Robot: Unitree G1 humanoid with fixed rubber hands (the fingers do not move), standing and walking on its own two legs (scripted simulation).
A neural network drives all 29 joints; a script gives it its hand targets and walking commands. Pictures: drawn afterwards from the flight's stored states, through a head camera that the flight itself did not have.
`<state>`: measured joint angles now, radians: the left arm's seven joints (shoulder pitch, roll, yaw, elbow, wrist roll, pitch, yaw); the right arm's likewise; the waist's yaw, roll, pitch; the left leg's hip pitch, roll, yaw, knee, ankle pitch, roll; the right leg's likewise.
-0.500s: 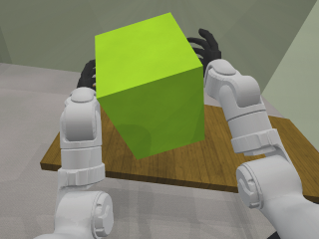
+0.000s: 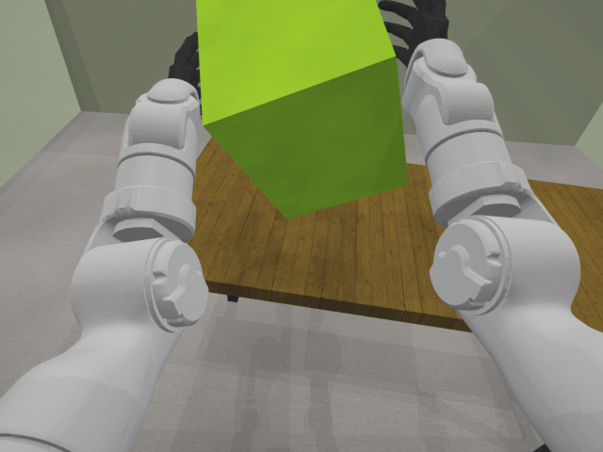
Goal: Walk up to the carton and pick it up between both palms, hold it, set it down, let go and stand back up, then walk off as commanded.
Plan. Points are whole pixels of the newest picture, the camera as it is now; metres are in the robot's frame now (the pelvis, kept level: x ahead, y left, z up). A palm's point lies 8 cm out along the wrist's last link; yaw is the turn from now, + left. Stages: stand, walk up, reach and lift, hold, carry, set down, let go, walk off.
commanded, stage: set down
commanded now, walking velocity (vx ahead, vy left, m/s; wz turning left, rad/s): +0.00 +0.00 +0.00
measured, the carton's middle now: (310, 93) +0.45 -0.04 +0.29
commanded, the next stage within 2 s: none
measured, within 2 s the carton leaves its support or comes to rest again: neither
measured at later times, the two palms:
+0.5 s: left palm (180, 114) +0.50 +0.12 +0.25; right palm (376, 135) +0.45 -0.14 +0.23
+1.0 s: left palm (167, 169) +0.49 +0.15 +0.16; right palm (346, 167) +0.48 -0.12 +0.17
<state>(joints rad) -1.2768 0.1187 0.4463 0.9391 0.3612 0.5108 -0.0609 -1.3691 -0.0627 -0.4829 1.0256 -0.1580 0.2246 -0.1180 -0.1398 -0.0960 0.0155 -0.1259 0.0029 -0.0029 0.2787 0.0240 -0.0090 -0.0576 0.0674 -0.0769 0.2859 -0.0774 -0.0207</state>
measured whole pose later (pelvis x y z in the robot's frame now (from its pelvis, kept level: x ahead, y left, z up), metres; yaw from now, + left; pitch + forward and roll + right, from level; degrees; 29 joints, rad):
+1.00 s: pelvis +0.11 +0.06 +0.01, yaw +3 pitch -9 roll -3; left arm -0.62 -0.05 0.24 0.24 0.39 0.73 -0.04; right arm -0.72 0.01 -0.08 0.69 0.09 0.05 -0.14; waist -0.23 0.01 0.13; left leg 0.06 -0.02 0.02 0.28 -0.14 0.00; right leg 0.19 0.02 -0.12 0.16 -0.07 -0.01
